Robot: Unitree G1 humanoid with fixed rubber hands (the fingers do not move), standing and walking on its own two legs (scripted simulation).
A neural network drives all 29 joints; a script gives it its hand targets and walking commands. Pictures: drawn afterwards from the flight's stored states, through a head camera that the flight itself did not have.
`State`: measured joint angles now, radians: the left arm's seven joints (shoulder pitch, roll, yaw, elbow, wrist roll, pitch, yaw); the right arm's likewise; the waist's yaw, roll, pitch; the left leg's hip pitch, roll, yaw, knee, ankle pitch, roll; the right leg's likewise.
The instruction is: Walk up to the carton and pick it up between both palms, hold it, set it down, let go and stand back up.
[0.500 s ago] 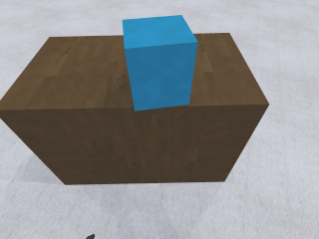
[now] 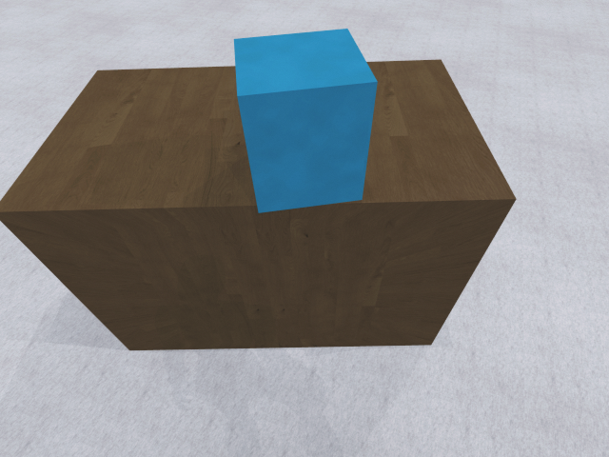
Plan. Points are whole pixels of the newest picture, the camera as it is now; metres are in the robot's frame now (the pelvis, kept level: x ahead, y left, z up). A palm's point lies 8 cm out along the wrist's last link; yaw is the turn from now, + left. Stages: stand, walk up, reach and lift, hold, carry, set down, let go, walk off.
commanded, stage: walk up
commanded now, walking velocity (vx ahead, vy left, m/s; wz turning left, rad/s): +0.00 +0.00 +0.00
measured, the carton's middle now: (301, 123) +0.67 +0.04 +0.07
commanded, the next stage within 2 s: none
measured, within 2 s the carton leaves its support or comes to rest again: neither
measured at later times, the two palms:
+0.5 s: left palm out of the picture +0.05 +0.18 -0.14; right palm (523, 422) +0.20 -0.29 -0.14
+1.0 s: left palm (230, 348) +0.31 +0.16 -0.13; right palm (525, 345) +0.33 -0.36 -0.17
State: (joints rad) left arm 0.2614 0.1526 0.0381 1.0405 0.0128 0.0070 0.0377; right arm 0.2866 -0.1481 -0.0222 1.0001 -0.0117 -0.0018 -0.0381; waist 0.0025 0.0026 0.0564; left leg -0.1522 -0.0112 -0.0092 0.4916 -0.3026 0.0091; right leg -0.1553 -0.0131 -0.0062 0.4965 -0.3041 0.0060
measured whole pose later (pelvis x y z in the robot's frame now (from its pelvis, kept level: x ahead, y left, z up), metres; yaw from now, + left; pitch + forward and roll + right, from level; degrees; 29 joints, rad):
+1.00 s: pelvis +0.25 -0.10 -0.04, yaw +9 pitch -6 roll +1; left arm 0.28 0.21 0.02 0.68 0.00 0.00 0.04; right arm 0.30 -0.30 -0.03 0.80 -0.04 0.08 -0.01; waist -0.03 0.03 0.11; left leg -0.44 0.00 -0.01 1.08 -0.57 -0.03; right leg -0.44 -0.06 -0.02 0.87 -0.33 0.00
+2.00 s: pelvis +0.25 -0.06 -0.01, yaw +5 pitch -2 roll +1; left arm 0.30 0.23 -0.03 0.87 0.01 -0.02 0.00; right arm 0.27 -0.25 0.02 0.90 -0.01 0.01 0.00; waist 0.00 -0.01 0.02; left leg -0.19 0.03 0.15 0.54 -0.30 0.01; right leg -0.30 -0.01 0.08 0.58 -0.25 0.02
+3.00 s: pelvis +0.27 -0.06 -0.02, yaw -2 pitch -1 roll +2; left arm 0.26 0.25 -0.04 0.90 -0.01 0.04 0.03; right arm 0.25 -0.26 0.00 0.97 -0.04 0.02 0.01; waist -0.02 -0.01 0.05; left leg -0.20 0.08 0.25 0.64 -0.41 -0.01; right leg -0.37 0.06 0.18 0.73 -0.34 0.00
